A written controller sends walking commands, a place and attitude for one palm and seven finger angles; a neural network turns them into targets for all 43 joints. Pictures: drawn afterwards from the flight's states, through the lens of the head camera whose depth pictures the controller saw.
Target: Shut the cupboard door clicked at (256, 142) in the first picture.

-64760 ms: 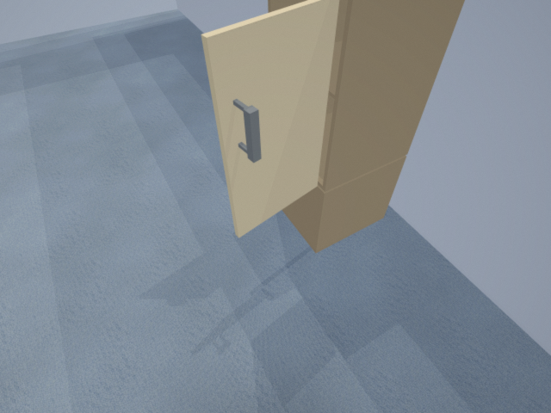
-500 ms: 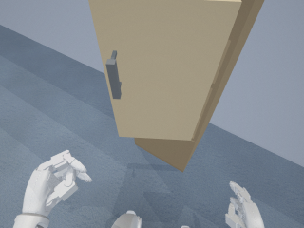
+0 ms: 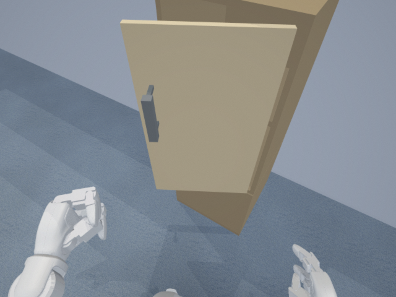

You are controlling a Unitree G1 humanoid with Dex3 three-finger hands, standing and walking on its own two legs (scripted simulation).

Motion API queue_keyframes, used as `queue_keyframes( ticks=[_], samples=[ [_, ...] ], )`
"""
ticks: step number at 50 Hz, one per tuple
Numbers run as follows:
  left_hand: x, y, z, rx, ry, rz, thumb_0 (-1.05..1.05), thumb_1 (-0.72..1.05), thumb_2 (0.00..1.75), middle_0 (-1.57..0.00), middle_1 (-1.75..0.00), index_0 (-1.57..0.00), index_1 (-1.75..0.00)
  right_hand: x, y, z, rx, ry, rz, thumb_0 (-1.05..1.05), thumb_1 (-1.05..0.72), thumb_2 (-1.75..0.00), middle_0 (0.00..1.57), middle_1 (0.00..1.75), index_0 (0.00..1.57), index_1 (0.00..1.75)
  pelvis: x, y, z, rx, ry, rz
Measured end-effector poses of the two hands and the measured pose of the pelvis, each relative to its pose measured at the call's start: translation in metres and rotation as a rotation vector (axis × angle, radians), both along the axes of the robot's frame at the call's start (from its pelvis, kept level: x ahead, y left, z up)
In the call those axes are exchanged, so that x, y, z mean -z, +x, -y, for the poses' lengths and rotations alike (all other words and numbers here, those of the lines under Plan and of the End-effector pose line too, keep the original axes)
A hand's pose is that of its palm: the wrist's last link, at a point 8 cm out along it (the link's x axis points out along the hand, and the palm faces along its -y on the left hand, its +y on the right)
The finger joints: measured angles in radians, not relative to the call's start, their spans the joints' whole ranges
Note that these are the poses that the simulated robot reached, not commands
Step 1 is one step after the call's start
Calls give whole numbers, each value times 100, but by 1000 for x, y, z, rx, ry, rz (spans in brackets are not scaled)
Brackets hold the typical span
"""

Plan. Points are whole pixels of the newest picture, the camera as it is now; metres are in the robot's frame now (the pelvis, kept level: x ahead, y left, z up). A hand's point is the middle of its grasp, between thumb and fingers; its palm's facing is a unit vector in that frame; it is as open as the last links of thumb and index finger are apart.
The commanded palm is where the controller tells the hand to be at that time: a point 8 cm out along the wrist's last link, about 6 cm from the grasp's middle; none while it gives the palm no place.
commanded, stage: raise the hand and make a fist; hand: left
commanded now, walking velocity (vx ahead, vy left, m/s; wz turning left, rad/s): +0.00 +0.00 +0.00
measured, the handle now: (152, 114) +0.50 +0.15 +0.10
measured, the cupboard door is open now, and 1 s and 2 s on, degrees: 29 29 29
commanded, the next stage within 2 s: bring the fist close to the handle in 0.40 s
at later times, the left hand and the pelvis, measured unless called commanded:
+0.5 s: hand (112, 217) +0.23 +0.17 +0.09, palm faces +0.02 -1.00 -0.05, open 3.1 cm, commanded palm +0.21 +0.22 +0.10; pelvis +0.01 -0.02 +0.00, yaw +0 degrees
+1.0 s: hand (136, 182) +0.31 +0.14 +0.10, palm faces -0.01 -1.00 -0.02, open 3.1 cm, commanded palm +0.29 +0.19 +0.10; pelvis +0.01 -0.01 +0.01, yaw -1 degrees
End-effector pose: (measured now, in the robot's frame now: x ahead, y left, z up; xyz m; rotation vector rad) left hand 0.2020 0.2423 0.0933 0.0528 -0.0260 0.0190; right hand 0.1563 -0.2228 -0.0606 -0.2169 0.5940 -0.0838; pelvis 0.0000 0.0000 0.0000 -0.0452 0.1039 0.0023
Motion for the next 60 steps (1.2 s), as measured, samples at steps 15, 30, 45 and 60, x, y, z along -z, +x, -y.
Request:
queue_keyframes(
  ticks=[15, 30, 45, 60],
  samples=[
    [0, 7, 14, -3, -7, -18, 2, 90, 90, -130, -150, -130, -150, -4, 5, 21, 16, -8, 6, 1, -91, -90, 20, 30, 20, 30, -5, 6, 12, 5, 17, 6],
    [-2, 16, 21, 0, -3, -6, 2, 90, 90, -130, -150, -130, -150, 0, 15, 23, 9, 7, 1, 1, -91, -90, 20, 30, 20, 30, -5, 11, 17, 3, 23, -1],
    [-2, 67, 35, 26, -26, 7, 2, 90, 90, -130, -150, -130, -150, 5, 6, 26, 44, 5, -55, 1, -91, -90, 20, 30, 20, 30, -7, 12, 15, 13, 28, -6],
    [-1, 118, 60, 28, -29, 7, 2, 90, 90, -130, -150, -130, -150, 13, -9, 26, 68, 11, -140, 1, -91, -90, 20, 30, 20, 30, -9, 11, 11, 24, 31, -12]
  ],
)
